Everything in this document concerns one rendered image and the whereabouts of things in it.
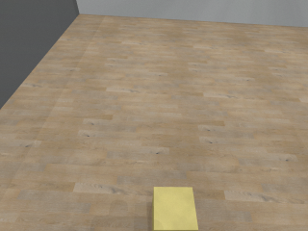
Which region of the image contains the carton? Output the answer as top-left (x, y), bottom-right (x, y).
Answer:
top-left (152, 187), bottom-right (198, 231)

